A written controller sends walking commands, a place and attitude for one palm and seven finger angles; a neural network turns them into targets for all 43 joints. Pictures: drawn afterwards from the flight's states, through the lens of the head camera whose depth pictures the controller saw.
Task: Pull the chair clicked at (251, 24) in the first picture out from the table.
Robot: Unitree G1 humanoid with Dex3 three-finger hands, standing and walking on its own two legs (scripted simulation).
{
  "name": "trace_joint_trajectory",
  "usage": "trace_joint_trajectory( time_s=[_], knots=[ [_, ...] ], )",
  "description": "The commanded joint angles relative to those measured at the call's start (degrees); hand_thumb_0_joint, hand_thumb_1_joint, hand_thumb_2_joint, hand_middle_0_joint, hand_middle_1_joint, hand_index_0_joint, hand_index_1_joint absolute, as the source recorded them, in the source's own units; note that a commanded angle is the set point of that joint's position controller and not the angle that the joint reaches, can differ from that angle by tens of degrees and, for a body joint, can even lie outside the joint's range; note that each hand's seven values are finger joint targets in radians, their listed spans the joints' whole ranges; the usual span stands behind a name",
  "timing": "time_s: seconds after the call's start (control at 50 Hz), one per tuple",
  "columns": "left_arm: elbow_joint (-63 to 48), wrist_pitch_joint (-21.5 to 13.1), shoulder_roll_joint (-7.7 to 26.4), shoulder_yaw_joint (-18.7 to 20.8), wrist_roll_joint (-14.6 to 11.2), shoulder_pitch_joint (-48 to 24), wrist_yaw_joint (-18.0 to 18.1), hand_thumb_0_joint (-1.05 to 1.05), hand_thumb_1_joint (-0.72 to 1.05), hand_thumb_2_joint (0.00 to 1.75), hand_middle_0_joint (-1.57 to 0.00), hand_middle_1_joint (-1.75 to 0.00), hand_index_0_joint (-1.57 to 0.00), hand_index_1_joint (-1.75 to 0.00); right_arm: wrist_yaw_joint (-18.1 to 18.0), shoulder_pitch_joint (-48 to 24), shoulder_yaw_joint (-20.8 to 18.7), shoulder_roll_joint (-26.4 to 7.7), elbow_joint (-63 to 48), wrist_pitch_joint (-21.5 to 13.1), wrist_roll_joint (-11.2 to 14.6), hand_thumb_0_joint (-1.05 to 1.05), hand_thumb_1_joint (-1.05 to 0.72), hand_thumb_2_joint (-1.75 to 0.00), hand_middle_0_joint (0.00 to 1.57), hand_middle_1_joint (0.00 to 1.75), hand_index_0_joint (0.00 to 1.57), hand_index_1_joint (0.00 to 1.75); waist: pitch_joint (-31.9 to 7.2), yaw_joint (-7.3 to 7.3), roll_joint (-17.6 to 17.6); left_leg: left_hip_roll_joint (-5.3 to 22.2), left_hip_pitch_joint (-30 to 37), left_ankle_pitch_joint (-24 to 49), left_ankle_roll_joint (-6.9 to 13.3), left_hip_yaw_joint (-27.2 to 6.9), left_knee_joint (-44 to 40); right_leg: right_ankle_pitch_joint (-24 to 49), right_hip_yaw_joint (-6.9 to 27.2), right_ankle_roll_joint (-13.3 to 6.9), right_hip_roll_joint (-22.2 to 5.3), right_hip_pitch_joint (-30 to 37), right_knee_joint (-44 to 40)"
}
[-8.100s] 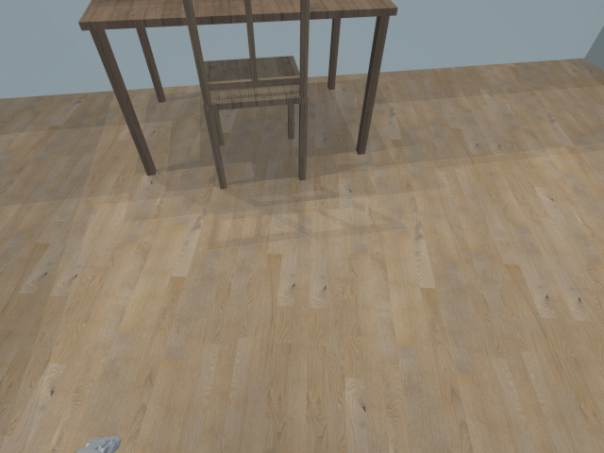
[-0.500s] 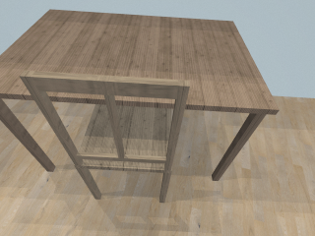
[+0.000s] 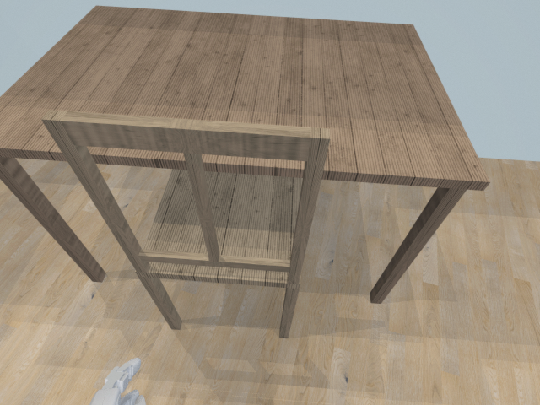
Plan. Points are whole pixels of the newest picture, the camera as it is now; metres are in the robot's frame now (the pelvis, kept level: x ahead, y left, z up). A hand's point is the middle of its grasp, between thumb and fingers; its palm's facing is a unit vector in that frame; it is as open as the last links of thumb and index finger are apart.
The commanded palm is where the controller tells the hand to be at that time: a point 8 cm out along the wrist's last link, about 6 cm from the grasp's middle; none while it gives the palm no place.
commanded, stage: raise the hand toward the chair's back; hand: left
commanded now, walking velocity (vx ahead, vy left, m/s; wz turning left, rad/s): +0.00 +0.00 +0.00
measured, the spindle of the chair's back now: (205, 214) +0.46 +0.16 -0.05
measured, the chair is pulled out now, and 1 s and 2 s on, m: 0.00 0.00 0.00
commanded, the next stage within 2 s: aim the fingers beside a spindle in 1.98 s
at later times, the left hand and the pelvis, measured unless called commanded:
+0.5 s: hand (169, 380) +0.16 +0.16 -0.06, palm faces +0.04 -1.00 -0.06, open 11.0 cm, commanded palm +0.14 +0.22 -0.06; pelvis -0.03 -0.06 -0.10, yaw +3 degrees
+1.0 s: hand (158, 354) +0.19 +0.18 -0.05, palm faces +0.00 -1.00 -0.03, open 15.2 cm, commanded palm +0.17 +0.24 -0.04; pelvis -0.02 -0.02 -0.08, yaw +1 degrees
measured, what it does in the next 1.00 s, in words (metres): lowers itself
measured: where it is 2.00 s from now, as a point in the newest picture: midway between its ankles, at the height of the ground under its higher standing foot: outside the picture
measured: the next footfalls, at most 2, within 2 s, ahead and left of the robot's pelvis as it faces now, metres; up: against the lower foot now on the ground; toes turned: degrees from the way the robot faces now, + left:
none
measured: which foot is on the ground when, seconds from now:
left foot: down 0.00-1.00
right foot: down 0.00-1.00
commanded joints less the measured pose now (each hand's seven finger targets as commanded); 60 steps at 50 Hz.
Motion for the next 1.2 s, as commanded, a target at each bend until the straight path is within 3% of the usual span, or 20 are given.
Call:
trace_joint_trajectory(
  time_s=[0.0,0.02,0.04,0.06,0.08,0.12,0.14,0.2,0.24,0.3,0.32,0.38,0.48,0.52,0.58,0.68,0.82,0.94,1.06,1.18],
  knots=[
    [-12.26,-10.66,1.13,3.75,-3.78,-9.01,-4.92,0.00,0.74,0.83,-0.18,-0.27,-0.18,-0.27,1.04,-5.51,-3.51,-13.67,-14.16,-6.38,-0.94,0.00,-0.90,-0.90,0.20,0.30,0.20,0.30,-2.48,-3.72,-6.85,6.05,-4.71,5.38,-5.14,-9.57,7.59,1.02,-3.82,-0.85,3.03,-18.21,-3.28],
    [-8.47,-15.43,2.48,7.14,-4.81,-5.74,-7.43,0.00,0.71,0.82,-0.18,-0.27,-0.18,-0.27,1.47,-6.72,-3.66,-13.62,-15.96,-6.05,-1.49,0.00,-0.90,-0.90,0.20,0.30,0.20,0.30,-5.00,-2.53,-8.92,4.97,-10.79,-0.53,-4.80,-9.12,11.65,0.47,-3.66,-1.22,2.96,-20.65,-1.30],
    [-5.29,-20.43,3.89,10.76,-6.25,-1.60,-10.42,0.00,0.69,0.81,-0.18,-0.27,-0.18,-0.27,2.06,-8.62,-3.68,-13.74,-17.55,-5.68,-1.86,0.00,-0.90,-0.90,0.20,0.30,0.20,0.30,-7.42,-0.64,-7.10,4.09,-16.60,-4.46,-5.08,-8.80,14.71,-2.50,-3.33,-1.65,3.08,-23.43,2.66],
    [-1.51,-25.48,3.12,12.04,-8.40,2.40,-14.10,0.00,0.67,0.80,-0.18,-0.26,-0.18,-0.26,2.34,-10.66,-4.03,-13.21,-19.08,-5.36,-1.60,0.00,-0.90,-0.90,0.20,0.30,0.20,0.30,-6.24,0.85,-13.35,3.73,-23.41,-8.39,-4.52,-7.56,18.37,-7.31,-1.99,-1.72,3.07,-25.63,4.95],
    [0.17,-30.19,3.03,12.51,-9.66,4.97,-18.21,0.00,0.64,0.79,-0.17,-0.26,-0.17,-0.26,3.14,-11.32,-4.41,-13.27,-20.69,-5.22,-1.01,0.00,-0.90,-0.90,0.20,0.30,0.20,0.30,-7.74,2.35,-10.98,3.11,-27.28,-8.04,-4.57,-6.18,21.46,-7.40,0.97,-2.37,2.53,-24.82,6.85],
    [-3.24,-38.32,5.29,13.41,-11.07,2.46,-26.05,0.00,0.60,0.77,-0.17,-0.25,-0.17,-0.25,4.03,-13.65,-4.94,-13.56,-24.46,-5.31,-0.59,0.00,-0.90,-0.90,0.20,0.30,0.20,0.30,-12.38,2.79,-2.74,2.76,-32.14,-8.50,-4.73,-4.53,28.11,-7.32,5.19,-2.88,1.42,-27.27,12.18],
    [-3.92,-39.06,7.59,15.63,-11.33,2.61,-27.83,0.00,0.57,0.76,-0.17,-0.25,-0.17,-0.25,4.16,-14.41,-5.13,-13.41,-26.59,-5.12,-0.38,0.00,-0.90,-0.90,0.20,0.30,0.20,0.30,-14.28,3.62,0.38,2.54,-33.90,-9.60,-4.34,-3.68,30.12,-9.23,6.40,-2.72,1.41,-27.91,13.65],
    [-12.48,-34.14,10.69,17.54,-14.39,-4.35,-29.45,0.00,0.50,0.73,-0.16,-0.24,-0.16,-0.24,2.88,-17.02,-4.55,-13.29,-32.74,-3.76,0.98,0.00,-0.90,-0.90,0.20,0.30,0.20,0.30,-15.92,2.88,-0.84,1.87,-40.44,-15.84,-3.14,-2.83,33.75,-20.74,11.99,-0.81,0.90,-28.24,11.17],
    [-21.23,-32.90,12.80,19.23,-15.20,-9.46,-27.67,0.00,0.46,0.71,-0.16,-0.23,-0.16,-0.23,1.50,-15.35,-4.65,-12.16,-33.76,-3.98,1.13,0.00,-0.90,-0.90,0.20,0.30,0.20,0.30,-18.48,1.87,2.33,2.80,-40.34,-16.29,-2.42,-3.51,36.17,-23.97,14.84,0.16,0.45,-28.37,9.48],
    [-34.02,-34.46,13.06,17.93,-14.02,-12.89,-24.20,0.00,0.39,0.68,-0.15,-0.22,-0.15,-0.22,-0.12,-11.14,-4.57,-10.85,-31.82,-4.23,0.32,0.00,-0.90,-0.90,0.20,0.30,0.20,0.30,-23.75,-0.29,6.53,4.39,-35.22,-9.28,-1.57,-4.85,38.37,-11.25,13.96,1.08,1.32,-27.46,11.92],
    [-34.11,-34.68,11.88,16.12,-13.03,-12.33,-23.72,0.00,0.36,0.67,-0.15,-0.22,-0.15,-0.22,-0.46,-10.28,-4.31,-10.43,-30.49,-4.30,0.21,0.00,-0.90,-0.90,0.20,0.30,0.20,0.30,-22.78,-1.38,8.03,4.66,-34.35,-7.66,-1.42,-5.09,38.47,-8.21,12.56,0.90,1.65,-28.15,12.72],
    [-32.01,-34.73,10.84,13.17,-11.91,-13.76,-24.79,0.00,0.29,0.64,-0.14,-0.20,-0.14,-0.20,-1.56,-9.34,-3.69,-10.70,-26.91,-5.17,0.09,0.00,-0.90,-0.90,0.20,0.30,0.20,0.30,-21.36,-4.07,5.05,5.35,-35.26,-5.20,-0.78,-6.35,40.51,-1.00,11.43,2.49,1.95,-29.87,14.41],
    [-22.92,-29.56,12.08,17.20,-13.62,-8.26,-28.90,0.00,0.18,0.59,-0.13,-0.19,-0.13,-0.19,-2.19,-10.45,-3.58,-10.46,-24.95,-5.05,0.73,0.00,-0.90,-0.90,0.20,0.30,0.20,0.30,-23.89,-1.59,4.18,5.23,-36.29,-1.50,-1.24,-7.09,39.68,7.70,10.91,3.48,1.33,-24.41,15.21],
    [-24.26,-27.91,12.16,19.23,-14.39,-5.51,-28.99,0.00,0.13,0.57,-0.12,-0.18,-0.12,-0.18,-1.87,-10.94,-3.71,-9.94,-25.51,-4.72,0.79,0.00,-0.90,-0.90,0.20,0.30,0.20,0.30,-28.52,-0.03,2.77,5.03,-35.44,0.80,-1.47,-7.11,38.24,13.65,10.60,3.93,0.58,-19.49,15.82],
    [-22.51,-26.67,11.68,21.08,-15.06,-2.29,-27.55,0.00,0.06,0.54,-0.12,-0.17,-0.12,-0.17,-1.42,-11.63,-3.82,-8.99,-25.92,-3.90,0.68,0.00,-0.90,-0.90,0.20,0.30,0.20,0.30,-28.28,0.95,-0.50,4.84,-36.65,1.31,-1.89,-7.20,37.14,19.15,11.63,5.19,-0.13,-15.77,15.68],
    [-22.93,-29.41,9.30,18.27,-13.80,-3.40,-25.64,0.00,-0.06,0.49,-0.10,-0.15,-0.10,-0.15,-1.03,-11.35,-4.05,-9.30,-25.71,-3.64,0.47,0.00,-0.90,-0.90,0.20,0.30,0.20,0.30,-23.99,-0.11,-0.72,4.95,-35.34,1.01,-1.73,-6.82,35.41,15.92,8.80,3.86,0.81,-20.45,16.26],
    [-25.46,-32.12,9.82,16.87,-13.51,-5.05,-24.44,0.00,-0.22,0.42,-0.09,-0.12,-0.09,-0.12,-1.27,-9.68,-4.48,-10.67,-25.87,-4.08,0.58,0.00,-0.90,-0.90,0.20,0.30,0.20,0.30,-25.32,-0.57,1.78,5.09,-31.45,0.69,-1.38,-6.46,33.88,7.68,4.80,1.11,2.32,-24.61,16.91],
    [-28.62,-31.35,10.05,15.01,-12.02,-5.31,-21.83,0.00,-0.36,0.36,-0.07,-0.10,-0.07,-0.10,-1.31,-9.72,-4.19,-11.31,-26.81,-3.73,0.40,0.00,-0.90,-0.90,0.20,0.30,0.20,0.30,-24.79,-0.45,6.95,5.55,-25.42,1.56,-1.86,-7.86,30.66,3.67,-0.10,-1.09,3.59,-29.38,18.13],
    [-27.14,-28.75,9.72,13.79,-11.31,-6.91,-20.98,0.00,-0.50,0.30,-0.06,-0.08,-0.06,-0.08,-1.24,-9.63,-3.39,-11.68,-28.12,-2.53,0.48,0.00,-0.90,-0.90,0.20,0.30,0.20,0.30,-21.04,-1.22,6.37,5.91,-25.26,-2.19,-2.42,-9.26,28.46,-0.44,-1.53,-1.36,3.97,-31.15,16.99],
    [-27.55,-27.27,11.11,14.29,-10.96,-9.10,-20.70,0.00,-0.50,0.30,-0.06,-0.08,-0.06,-0.08,-1.15,-9.01,-2.74,-12.17,-28.93,-2.17,0.23,0.00,-0.90,-0.90,0.20,0.30,0.20,0.30,-22.06,-1.29,7.32,6.42,-22.29,-0.95,-3.32,-10.97,27.23,-0.58,-2.25,-1.54,4.21,-31.83,17.03]
  ],
)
